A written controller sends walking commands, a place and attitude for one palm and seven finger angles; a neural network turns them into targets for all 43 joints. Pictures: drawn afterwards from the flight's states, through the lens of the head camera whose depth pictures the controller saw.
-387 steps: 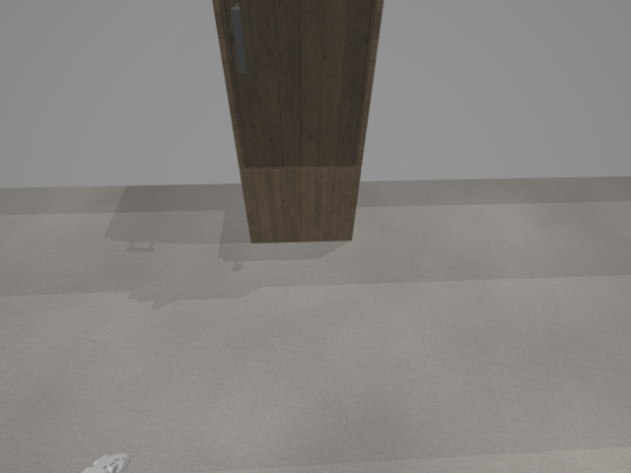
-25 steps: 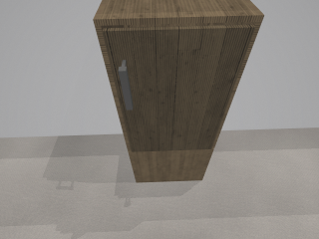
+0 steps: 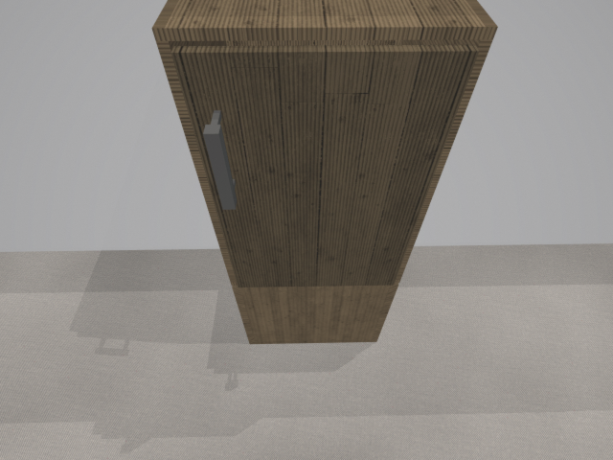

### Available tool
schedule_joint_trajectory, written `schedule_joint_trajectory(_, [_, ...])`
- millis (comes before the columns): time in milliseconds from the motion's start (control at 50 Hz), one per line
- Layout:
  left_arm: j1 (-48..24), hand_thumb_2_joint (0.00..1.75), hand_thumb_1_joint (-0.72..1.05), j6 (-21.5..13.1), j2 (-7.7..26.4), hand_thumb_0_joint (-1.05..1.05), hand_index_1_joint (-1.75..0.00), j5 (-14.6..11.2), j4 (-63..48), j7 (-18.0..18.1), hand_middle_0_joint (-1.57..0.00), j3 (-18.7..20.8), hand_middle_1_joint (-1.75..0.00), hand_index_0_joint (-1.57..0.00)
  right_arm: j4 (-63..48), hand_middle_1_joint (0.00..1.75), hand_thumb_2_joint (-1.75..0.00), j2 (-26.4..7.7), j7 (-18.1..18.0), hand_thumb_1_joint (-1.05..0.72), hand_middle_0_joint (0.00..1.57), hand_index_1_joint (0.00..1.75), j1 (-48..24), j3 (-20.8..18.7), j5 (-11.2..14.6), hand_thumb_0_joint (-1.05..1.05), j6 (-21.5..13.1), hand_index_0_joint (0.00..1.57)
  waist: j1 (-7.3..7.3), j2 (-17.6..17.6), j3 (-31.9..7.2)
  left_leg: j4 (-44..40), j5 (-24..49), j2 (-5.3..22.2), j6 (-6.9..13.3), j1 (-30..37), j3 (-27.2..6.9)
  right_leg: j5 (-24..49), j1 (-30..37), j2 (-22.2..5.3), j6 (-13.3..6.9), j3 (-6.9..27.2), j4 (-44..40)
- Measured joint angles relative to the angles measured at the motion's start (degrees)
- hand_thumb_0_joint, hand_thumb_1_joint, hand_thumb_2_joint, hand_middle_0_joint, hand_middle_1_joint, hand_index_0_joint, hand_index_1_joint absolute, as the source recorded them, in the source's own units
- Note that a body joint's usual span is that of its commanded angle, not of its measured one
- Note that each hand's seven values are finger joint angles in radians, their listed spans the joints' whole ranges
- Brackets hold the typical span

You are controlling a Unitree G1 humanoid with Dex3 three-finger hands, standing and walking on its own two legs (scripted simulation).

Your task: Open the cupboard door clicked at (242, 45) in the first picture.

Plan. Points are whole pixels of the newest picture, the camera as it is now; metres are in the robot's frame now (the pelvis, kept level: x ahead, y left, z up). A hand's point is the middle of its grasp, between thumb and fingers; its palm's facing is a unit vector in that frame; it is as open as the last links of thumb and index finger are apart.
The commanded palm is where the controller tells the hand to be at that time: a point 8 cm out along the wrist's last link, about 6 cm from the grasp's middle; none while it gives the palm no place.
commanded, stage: look again from close up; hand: left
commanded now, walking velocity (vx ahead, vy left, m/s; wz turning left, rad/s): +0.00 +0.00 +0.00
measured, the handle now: (223, 162) +0.51 +0.16 +0.09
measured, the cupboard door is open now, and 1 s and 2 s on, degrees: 0 0 0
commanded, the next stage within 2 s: raise the hand with hooked fingers in 0.20 s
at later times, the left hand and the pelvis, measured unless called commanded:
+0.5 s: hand (192, 394) +0.20 +0.16 -0.01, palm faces +0.27 -0.95 -0.19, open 7.5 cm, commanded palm +0.10 +0.20 -0.05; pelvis -0.01 -0.05 -0.01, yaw +4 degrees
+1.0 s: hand (187, 416) +0.17 +0.15 +0.01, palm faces -0.06 -1.00 -0.08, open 10.3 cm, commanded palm +0.13 +0.23 +0.01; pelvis -0.07 -0.08 -0.06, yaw +3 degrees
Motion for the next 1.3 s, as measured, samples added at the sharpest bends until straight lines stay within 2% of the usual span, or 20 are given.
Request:
schedule_joint_trajectory(320, [0.2,0.89,0.92,-1.5,0.5,0.01,-0.30,0.2,0.3,0.3,-0.20,-0.2,-0.30,-0.20,0.1,0.30,-0.89,-0.7,0.2,-0.91,0.20,0.30,-2.4,-0.1,0.2,0.00,0.2,0.20,0.25,-0.3,-1.1,1.0,-0.3,2.4,-2.7,-0.4,-1.3,0.1,1.1,2.3,-2.3,-1.4,-1.6])
schedule_joint_trajectory(340, [3.2,0.89,0.92,2.2,0.8,0.02,-0.30,-2.0,-8.9,0.8,-0.20,0.7,-0.30,-0.20,-2.6,0.30,-0.89,-0.9,0.0,-0.92,0.20,0.30,-1.4,0.0,1.0,0.00,-0.3,0.20,0.17,-0.3,-1.2,1.9,-0.5,2.6,-2.9,-1.2,-1.5,0.1,0.4,2.5,-2.5,-1.5,-1.2])
schedule_joint_trajectory(360, [6.7,0.89,0.93,3.2,1.4,0.02,-0.30,-3.4,-19.9,1.4,-0.20,1.6,-0.30,-0.20,-5.3,0.30,-0.89,-1.2,-0.6,-0.92,0.20,0.30,0.1,0.2,1.4,0.00,-2.8,0.20,0.59,-0.6,-1.2,1.2,-0.7,2.5,-3.0,-0.9,-1.4,-0.1,-0.5,2.4,-2.6,-1.3,0.3])
schedule_joint_trajectory(420, [10.4,0.88,0.93,-0.1,2.9,0.03,-0.31,-6.5,-41.8,4.9,-0.20,2.2,-0.31,-0.20,-10.6,0.30,-0.89,-2.5,-1.8,-0.92,0.20,0.30,2.4,-0.9,2.4,0.01,-9.5,0.20,0.29,-0.5,-3.4,1.1,0.0,1.0,-3.3,-1.9,-2.1,-1.8,-3.1,0.9,-2.5,-1.7,4.9])
schedule_joint_trajectory(480, [6.6,0.87,0.89,-5.2,2.4,0.03,-0.34,-8.3,-52.2,3.2,-0.20,4.5,-0.34,-0.20,-15.6,0.30,-0.89,-4.8,-1.2,-0.92,0.20,0.30,1.0,-2.1,1.9,0.01,-11.6,0.20,-1.09,1.8,-6.1,6.4,-1.4,1.2,-3.5,-6.8,-3.7,-3.6,-5.5,0.9,-3.3,-3.1,6.4])
schedule_joint_trajectory(540, [2.2,0.85,0.83,-15.3,2.1,0.02,-0.37,-10.7,-53.7,-2.8,-0.20,8.3,-0.37,-0.20,-19.8,0.30,-0.89,-5.9,-0.3,-0.91,0.20,0.30,-3.1,-2.4,1.2,0.01,-11.5,0.20,-1.63,1.9,-8.9,12.7,-2.1,2.3,-4.4,-13.9,-4.2,-4.2,-12.3,1.9,-4.0,-3.0,11.4])
schedule_joint_trajectory(620, [2.4,0.82,0.74,-27.1,2.6,0.01,-0.42,-15.8,-51.6,-16.6,-0.21,12.0,-0.42,-0.21,-26.1,0.30,-0.89,-6.1,1.3,-0.91,0.20,0.30,-7.3,-2.9,1.7,0.01,-11.4,0.20,-0.65,-1.8,-10.7,20.4,-5.0,3.1,-5.8,-22.0,-4.9,-5.9,-21.6,3.4,-5.5,-1.4,19.6])
schedule_joint_trajectory(660, [4.5,0.80,0.69,-28.3,2.9,0.01,-0.45,-17.0,-49.9,-21.8,-0.21,13.2,-0.44,-0.21,-29.7,0.30,-0.89,-7.1,1.3,-0.91,0.20,0.30,-8.1,-3.3,2.2,0.01,-11.1,0.20,-0.21,-2.4,-10.7,23.2,-6.7,3.5,-6.3,-24.8,-5.8,-6.6,-24.7,4.2,-6.0,-1.5,22.6])
schedule_joint_trajectory(700, [6.8,0.78,0.64,-27.3,3.6,0.01,-0.48,-17.8,-48.9,-23.9,-0.22,14.4,-0.47,-0.22,-32.6,0.30,-0.89,-8.0,0.7,-0.91,0.20,0.30,-8.4,-3.9,2.6,0.01,-10.6,0.20,0.28,-2.8,-10.3,26.0,-7.3,3.6,-6.6,-27.3,-6.4,-7.3,-26.9,4.3,-6.1,-2.0,25.0])
schedule_joint_trajectory(760, [8.3,0.75,0.56,-26.9,4.2,0.01,-0.52,-18.6,-48.5,-22.2,-0.23,16.8,-0.52,-0.23,-34.4,0.30,-0.89,-8.6,-0.6,-0.91,0.20,0.30,-7.9,-4.7,2.8,0.00,-10.4,0.20,1.35,-2.9,-9.3,29.5,-8.1,3.8,-6.0,-30.0,-7.8,-8.0,-28.7,4.5,-6.1,-3.6,27.3])
schedule_joint_trajectory(820, [7.1,0.72,0.49,-29.3,4.5,0.02,-0.56,-19.9,-51.1,-19.9,-0.23,18.8,-0.56,-0.23,-33.2,0.30,-0.89,-8.2,-1.9,-0.91,0.20,0.30,-6.9,-4.3,2.7,0.00,-11.0,0.20,2.28,-2.0,-8.6,32.5,-8.8,4.2,-6.0,-32.1,-9.9,-8.2,-29.3,4.9,-6.5,-5.7,28.2])
schedule_joint_trajectory(880, [4.1,0.69,0.42,-31.7,5.9,0.02,-0.61,-21.1,-54.0,-21.4,-0.23,18.0,-0.61,-0.23,-30.6,0.30,-0.89,-7.3,-2.7,-0.91,0.20,0.30,-6.0,-2.1,3.0,0.01,-12.0,0.20,2.36,-0.5,-8.2,34.1,-9.2,4.5,-5.9,-32.9,-11.3,-8.0,-29.0,5.3,-6.6,-7.1,28.1])
schedule_joint_trajectory(940, [-0.9,0.66,0.35,-29.0,8.5,0.01,-0.65,-21.1,-53.3,-25.6,-0.23,15.9,-0.65,-0.23,-28.8,0.30,-0.89,-5.9,-3.2,-0.91,0.20,0.30,-4.9,0.6,3.5,0.01,-12.2,0.20,1.57,0.8,-8.0,33.8,-8.9,4.5,-5.7,-32.5,-11.4,-7.6,-28.5,5.3,-6.0,-7.2,27.4])
schedule_joint_trajectory(1000, [-6.0,0.63,0.28,-21.0,11.5,0.01,-0.70,-21.0,-49.1,-28.2,-0.24,15.4,-0.70,-0.24,-28.3,0.30,-0.89,-4.4,-3.5,-0.91,0.20,0.30,-3.7,2.4,3.7,0.01,-11.5,0.21,-0.12,1.3,-7.6,31.8,-7.9,4.3,-5.8,-31.4,-10.4,-6.7,-27.9,5.1,-5.3,-6.1,26.0])
schedule_joint_trajectory(1040, [-7.9,0.61,0.23,-15.7,12.2,0.01,-0.73,-21.6,-46.8,-27.4,-0.25,16.8,-0.73,-0.25,-28.5,0.30,-0.89,-4.0,-3.2,-0.91,0.20,0.30,-2.7,2.9,3.6,0.01,-10.9,0.21,-1.31,1.6,-7.5,30.1,-7.2,4.2,-6.2,-30.5,-9.5,-6.0,-27.4,4.9,-5.1,-5.2,24.9])
schedule_joint_trajectory(1080, [-7.8,0.59,0.19,-13.1,11.5,0.01,-0.76,-22.3,-46.9,-25.0,-0.25,19.2,-0.76,-0.25,-28.8,0.31,-0.89,-4.0,-2.7,-0.91,0.20,0.30,-1.3,2.6,3.3,0.01,-10.8,0.21,-1.93,1.7,-7.5,28.5,-6.6,4.2,-6.4,-29.5,-8.4,-5.4,-26.9,4.8,-4.9,-4.0,23.7])
schedule_joint_trajectory(1120, [-6.2,0.57,0.15,-13.6,10.4,0.01,-0.79,-22.5,-48.9,-22.6,-0.26,21.2,-0.79,-0.26,-29.0,0.31,-0.89,-4.3,-2.1,-0.91,0.20,0.30,0.3,1.8,3.1,0.01,-11.2,0.21,-1.80,1.7,-7.6,27.1,-6.5,4.1,-5.9,-28.4,-7.2,-4.9,-26.2,4.8,-4.7,-2.8,22.6])
schedule_joint_trajectory(1180, [-3.1,0.54,0.08,-17.1,8.9,0.01,-0.83,-21.9,-52.8,-20.8,-0.26,22.1,-0.83,-0.26,-28.6,0.31,-0.89,-5.3,-1.6,-0.91,0.20,0.30,2.3,0.5,2.9,0.01,-12.1,0.21,-0.91,1.7,-7.9,25.3,-6.4,3.8,-4.7,-26.9,-6.1,-4.4,-24.9,4.5,-3.8,-1.6,20.7])
schedule_joint_trajectory(1240, [-2.3,0.51,0.01,-19.3,8.5,0.01,-0.88,-21.3,-54.1,-21.8,-0.26,21.0,-0.88,-0.26,-28.0,0.31,-0.89,-6.7,-1.7,-0.91,0.20,0.30,3.0,-0.1,3.0,0.01,-13.0,0.21,-0.04,1.7,-7.9,24.5,-6.4,3.3,-3.7,-26.2,-5.9,-4.2,-23.8,4.0,-3.0,-1.4,19.4])
schedule_joint_trajectory(1300, [-3.9,0.48,-0.06,-18.2,8.7,0.00,-0.92,-21.1,-52.9,-23.4,-0.27,19.7,-0.92,-0.27,-27.8,0.30,-0.89,-7.7,-2.4,-0.91,0.20,0.30,2.2,-0.2,3.2,0.01,-13.5,0.21,0.38,1.4,-7.3,24.2,-6.4,2.8,-2.8,-25.7,-6.0,-4.0,-22.8,3.5,-2.3,-1.5,18.4])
